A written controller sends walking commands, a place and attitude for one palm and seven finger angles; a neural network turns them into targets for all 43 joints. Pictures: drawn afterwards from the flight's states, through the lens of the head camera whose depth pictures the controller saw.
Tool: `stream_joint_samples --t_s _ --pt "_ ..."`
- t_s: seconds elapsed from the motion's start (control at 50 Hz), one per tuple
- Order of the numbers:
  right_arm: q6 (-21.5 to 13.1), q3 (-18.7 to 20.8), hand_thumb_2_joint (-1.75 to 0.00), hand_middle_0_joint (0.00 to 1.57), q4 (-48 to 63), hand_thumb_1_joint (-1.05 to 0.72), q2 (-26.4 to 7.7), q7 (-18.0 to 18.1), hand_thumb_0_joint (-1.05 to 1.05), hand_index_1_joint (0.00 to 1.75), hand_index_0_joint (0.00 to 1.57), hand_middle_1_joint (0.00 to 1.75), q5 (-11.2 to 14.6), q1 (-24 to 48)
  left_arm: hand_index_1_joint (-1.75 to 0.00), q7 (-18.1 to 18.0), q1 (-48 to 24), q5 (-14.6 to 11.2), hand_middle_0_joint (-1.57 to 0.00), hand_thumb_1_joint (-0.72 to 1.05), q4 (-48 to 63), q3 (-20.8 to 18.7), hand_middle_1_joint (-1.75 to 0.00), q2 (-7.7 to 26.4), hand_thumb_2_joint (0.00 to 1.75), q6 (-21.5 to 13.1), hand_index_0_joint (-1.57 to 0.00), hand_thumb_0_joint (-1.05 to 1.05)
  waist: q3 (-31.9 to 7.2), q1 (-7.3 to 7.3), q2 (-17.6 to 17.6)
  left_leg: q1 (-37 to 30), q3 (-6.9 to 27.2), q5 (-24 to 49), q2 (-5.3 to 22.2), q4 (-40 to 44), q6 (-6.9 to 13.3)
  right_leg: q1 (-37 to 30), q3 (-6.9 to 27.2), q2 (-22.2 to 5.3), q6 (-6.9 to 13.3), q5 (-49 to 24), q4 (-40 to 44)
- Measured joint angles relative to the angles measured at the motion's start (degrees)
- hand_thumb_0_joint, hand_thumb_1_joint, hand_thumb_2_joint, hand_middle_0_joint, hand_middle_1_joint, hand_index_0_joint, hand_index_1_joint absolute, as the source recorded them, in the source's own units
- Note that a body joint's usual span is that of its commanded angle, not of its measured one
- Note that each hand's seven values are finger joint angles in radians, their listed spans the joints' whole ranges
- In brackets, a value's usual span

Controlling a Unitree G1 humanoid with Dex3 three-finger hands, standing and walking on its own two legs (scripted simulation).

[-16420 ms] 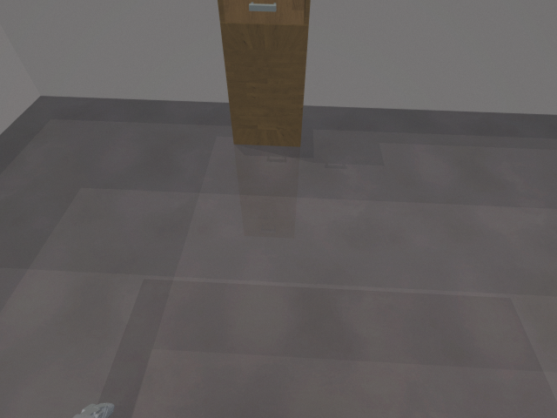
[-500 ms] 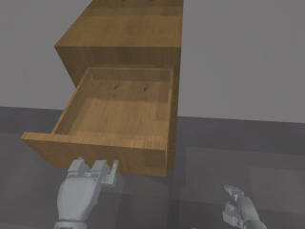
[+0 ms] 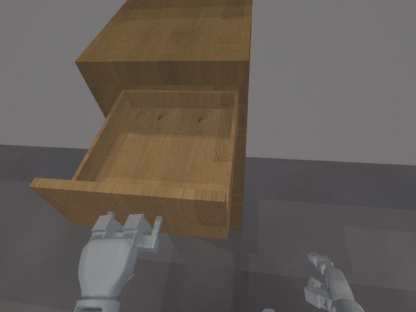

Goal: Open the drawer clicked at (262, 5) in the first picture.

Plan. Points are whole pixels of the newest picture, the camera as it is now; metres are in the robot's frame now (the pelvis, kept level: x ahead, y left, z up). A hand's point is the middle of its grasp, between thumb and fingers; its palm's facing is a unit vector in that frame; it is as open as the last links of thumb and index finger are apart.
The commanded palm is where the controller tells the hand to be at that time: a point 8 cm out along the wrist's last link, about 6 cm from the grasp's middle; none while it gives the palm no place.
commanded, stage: open the thumb to release the handle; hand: left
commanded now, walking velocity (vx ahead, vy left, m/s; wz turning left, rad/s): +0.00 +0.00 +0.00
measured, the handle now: (130, 230) +0.25 +0.18 +0.03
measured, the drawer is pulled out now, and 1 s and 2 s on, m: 0.30 0.29 0.29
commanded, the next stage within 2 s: lift the hand off the handle in 0.30 s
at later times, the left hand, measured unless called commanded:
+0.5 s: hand (126, 264) +0.20 +0.18 +0.01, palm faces +0.05 -0.11 -0.99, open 13.6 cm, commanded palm +0.17 +0.19 +0.06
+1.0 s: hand (120, 247) +0.22 +0.18 +0.05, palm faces +0.09 -0.11 -0.99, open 13.5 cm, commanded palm +0.18 +0.18 +0.11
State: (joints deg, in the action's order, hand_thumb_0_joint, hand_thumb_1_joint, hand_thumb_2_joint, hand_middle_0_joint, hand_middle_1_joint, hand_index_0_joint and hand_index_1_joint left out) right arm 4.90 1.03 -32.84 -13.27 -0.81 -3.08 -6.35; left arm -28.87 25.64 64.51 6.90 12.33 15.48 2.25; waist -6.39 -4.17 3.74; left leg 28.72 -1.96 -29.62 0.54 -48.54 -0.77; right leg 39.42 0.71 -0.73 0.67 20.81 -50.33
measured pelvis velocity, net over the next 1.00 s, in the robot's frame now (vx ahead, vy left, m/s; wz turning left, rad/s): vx -0.02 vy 0.00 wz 0.01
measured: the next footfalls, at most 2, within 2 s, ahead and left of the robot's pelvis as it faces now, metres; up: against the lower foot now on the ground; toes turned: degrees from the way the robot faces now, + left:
none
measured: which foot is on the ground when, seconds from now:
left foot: down 0.00-1.00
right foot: down 0.00-1.00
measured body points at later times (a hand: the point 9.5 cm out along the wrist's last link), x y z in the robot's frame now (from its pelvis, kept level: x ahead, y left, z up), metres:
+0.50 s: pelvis -0.02 +0.00 +0.01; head +0.02 -0.04 +0.46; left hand +0.19 +0.18 +0.07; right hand +0.20 -0.22 -0.10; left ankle -0.06 +0.13 -0.69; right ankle +0.04 -0.11 -0.70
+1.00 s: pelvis -0.02 +0.00 +0.02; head +0.00 -0.04 +0.47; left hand +0.21 +0.19 +0.10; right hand +0.19 -0.21 -0.09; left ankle -0.06 +0.13 -0.69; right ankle +0.04 -0.11 -0.70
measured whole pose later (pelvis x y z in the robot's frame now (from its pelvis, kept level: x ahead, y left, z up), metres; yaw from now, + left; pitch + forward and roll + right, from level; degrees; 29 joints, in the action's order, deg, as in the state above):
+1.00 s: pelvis -0.02 +0.00 +0.02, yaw +1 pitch +4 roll +2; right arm 5.7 0.8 -35.4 -12.7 1.7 -2.2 -5.3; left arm -22.2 13.6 62.1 1.8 13.9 16.2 5.6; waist -3.0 -4.8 4.2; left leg 19.6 -1.4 -23.3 -0.3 -38.7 -0.5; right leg 29.6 0.2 -1.5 0.5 15.1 -40.5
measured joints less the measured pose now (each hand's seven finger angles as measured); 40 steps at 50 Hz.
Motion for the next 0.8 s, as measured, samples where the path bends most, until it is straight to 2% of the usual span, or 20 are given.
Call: stream_joint_samples --t_s 0.1,0.28,0.38,0.62,0.8 --pt "-0.04 -0.49 -0.90 0.20 -0.04 -0.91 0.47 0.55 0.01 0.30 0.20 0.30 0.34 0.33 -1.29 1.14 -1.47 -0.14 -0.34 0.36 -1.26 -0.07 -1.28 -0.21 0.67 0.54 -0.38 0.01 0.49 -0.10 -0.36 -1.43 -0.05 1.00 -0.05 1.52 -0.13 -1.31 0.05 -0.01 0.15 -0.78 1.20" --pt "-0.33 -0.71 -0.90 0.20 0.16 -0.91 0.64 0.98 0.01 0.30 0.20 0.30 0.20 0.93 -1.24 2.30 -3.78 -0.11 -0.33 -0.18 -3.39 -0.13 -1.24 -0.09 0.44 0.53 -0.34 0.00 1.20 -0.26 -0.53 -2.51 0.23 2.26 -0.06 2.85 -0.32 -2.60 -0.21 -0.03 0.37 -1.97 2.67" --pt "-0.38 -0.65 -0.90 0.20 -0.25 -0.91 0.61 1.31 0.01 0.30 0.20 0.30 0.20 0.99 -1.22 2.45 -4.46 -0.11 -0.33 -0.37 -4.24 -0.36 -1.23 -0.02 0.36 0.01 -0.33 0.00 1.29 -0.28 -0.72 -2.79 0.23 2.72 -0.12 3.36 -0.33 -2.89 -0.20 -0.08 0.39 -2.38 3.15" --pt "0.03 -0.25 -0.90 0.20 -2.24 -0.91 0.36 2.65 0.01 0.30 0.20 0.30 0.36 1.20 -1.20 1.32 -8.94 0.61 -0.33 -0.49 -8.15 1.37 -1.23 -0.12 0.30 0.87 -0.32 0.00 2.04 -0.44 -0.72 -2.80 0.93 3.57 -0.51 3.79 -0.15 -3.56 -0.80 -0.57 0.21 -3.23 4.20" --pt "0.46 -0.60 -0.90 0.20 -3.12 -0.91 1.04 3.60 0.01 0.30 0.20 0.30 0.86 1.64 -1.22 3.77 -13.85 -0.73 -0.35 -0.49 -11.98 2.30 -1.22 -0.17 0.30 2.07 -0.33 0.00 2.62 -0.28 -0.48 -4.63 0.91 4.88 -0.74 5.89 0.00 -5.46 -0.74 -0.74 0.07 -4.46 6.30"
